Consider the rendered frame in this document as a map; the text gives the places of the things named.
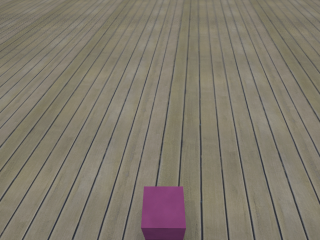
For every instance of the carton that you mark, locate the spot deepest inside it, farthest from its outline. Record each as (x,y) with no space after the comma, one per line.
(163,213)

